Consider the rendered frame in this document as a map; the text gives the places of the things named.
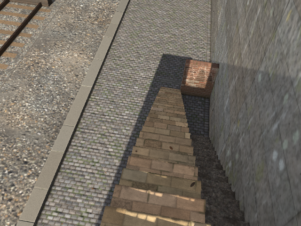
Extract stairs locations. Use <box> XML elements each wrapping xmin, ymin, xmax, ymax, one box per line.
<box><xmin>100</xmin><ymin>87</ymin><xmax>212</xmax><ymax>226</ymax></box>

